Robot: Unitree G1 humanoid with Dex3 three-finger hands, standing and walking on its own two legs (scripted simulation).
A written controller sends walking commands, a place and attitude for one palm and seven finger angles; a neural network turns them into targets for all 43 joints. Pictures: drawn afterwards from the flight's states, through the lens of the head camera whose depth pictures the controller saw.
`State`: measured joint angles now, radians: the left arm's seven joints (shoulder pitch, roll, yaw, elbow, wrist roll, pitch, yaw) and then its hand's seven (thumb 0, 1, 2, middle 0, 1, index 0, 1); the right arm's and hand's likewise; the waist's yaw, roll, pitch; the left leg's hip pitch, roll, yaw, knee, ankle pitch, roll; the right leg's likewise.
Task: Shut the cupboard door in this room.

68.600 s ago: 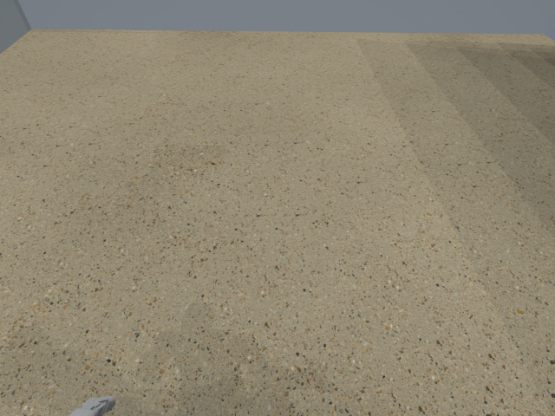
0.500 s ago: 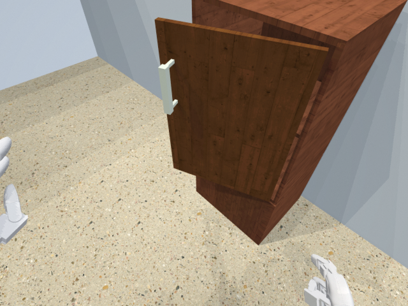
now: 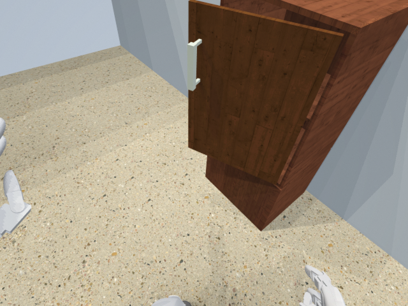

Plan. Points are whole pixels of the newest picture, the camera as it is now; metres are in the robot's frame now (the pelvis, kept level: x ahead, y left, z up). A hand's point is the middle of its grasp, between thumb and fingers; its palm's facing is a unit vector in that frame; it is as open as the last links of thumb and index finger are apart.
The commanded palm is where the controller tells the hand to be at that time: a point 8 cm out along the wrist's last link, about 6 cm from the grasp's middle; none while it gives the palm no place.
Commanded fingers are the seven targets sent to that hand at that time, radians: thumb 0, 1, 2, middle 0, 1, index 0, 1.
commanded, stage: step back with the hand held close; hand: left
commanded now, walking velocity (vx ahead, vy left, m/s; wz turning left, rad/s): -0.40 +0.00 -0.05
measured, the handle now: (195, 65) +0.78 +0.09 +0.09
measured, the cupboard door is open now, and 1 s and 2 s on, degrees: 22 22 22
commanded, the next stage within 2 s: stop stepping back and stand still in 0.22 s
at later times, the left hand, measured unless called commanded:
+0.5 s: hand out of the picture +0.06 +0.34 +0.18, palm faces +0.57 -0.78 -0.27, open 7.4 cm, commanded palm +0.00 +0.36 +0.19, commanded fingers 0.00 0.90 0.90 -0.20 -0.30 -0.20 -0.30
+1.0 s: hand out of the picture +0.04 +0.34 +0.17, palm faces +0.45 -0.83 -0.34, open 7.4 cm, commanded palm -0.02 +0.38 +0.19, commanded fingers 0.00 0.90 0.90 -0.20 -0.30 -0.20 -0.30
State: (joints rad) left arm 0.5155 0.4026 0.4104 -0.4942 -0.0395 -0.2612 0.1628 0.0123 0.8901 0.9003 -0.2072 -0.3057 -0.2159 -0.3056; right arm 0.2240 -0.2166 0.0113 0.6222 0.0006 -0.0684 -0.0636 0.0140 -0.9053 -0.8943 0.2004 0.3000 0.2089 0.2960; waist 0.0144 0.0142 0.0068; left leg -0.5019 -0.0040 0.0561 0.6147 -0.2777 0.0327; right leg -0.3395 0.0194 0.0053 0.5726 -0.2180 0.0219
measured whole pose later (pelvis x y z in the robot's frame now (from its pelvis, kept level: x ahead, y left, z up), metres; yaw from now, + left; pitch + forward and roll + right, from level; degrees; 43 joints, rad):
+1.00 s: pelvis -0.17 +0.08 +0.00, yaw -2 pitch -2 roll -1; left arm 0.49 0.39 0.39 -0.43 -0.04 -0.16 0.19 0.01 0.89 0.90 -0.21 -0.31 -0.22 -0.31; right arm 0.35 -0.26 -0.02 0.69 0.00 -0.04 -0.09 0.01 -0.91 -0.89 0.20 0.30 0.21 0.30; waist -0.02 -0.02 -0.07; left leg -0.35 0.07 0.08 0.65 -0.31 0.01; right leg -0.09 0.02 -0.08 0.56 -0.43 -0.04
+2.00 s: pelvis -0.16 +0.12 +0.00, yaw -3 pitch +1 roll -1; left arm 0.29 0.29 0.08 0.35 0.01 0.04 0.02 0.00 0.91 0.90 -0.19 -0.30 -0.20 -0.30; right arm 0.16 -0.30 0.01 0.75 0.00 -0.02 0.01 0.01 -0.91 -0.89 0.20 0.30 0.21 0.30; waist -0.01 0.09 -0.01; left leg -0.38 0.01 0.12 0.60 -0.23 0.06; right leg -0.23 -0.03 -0.04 0.58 -0.37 0.02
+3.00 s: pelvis -0.17 +0.11 +0.02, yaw -4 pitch -2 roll -1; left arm 0.25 0.18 0.00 1.13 0.02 -0.01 0.02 0.00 0.91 0.90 -0.20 -0.30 -0.21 -0.30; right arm 0.25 -0.20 -0.02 1.12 -0.01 0.01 -0.02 0.01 -0.91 -0.89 0.20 0.30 0.20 0.30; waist -0.03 0.00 0.04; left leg -0.24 0.01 0.13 0.39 -0.12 0.05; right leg -0.10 -0.01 -0.03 0.39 -0.25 0.01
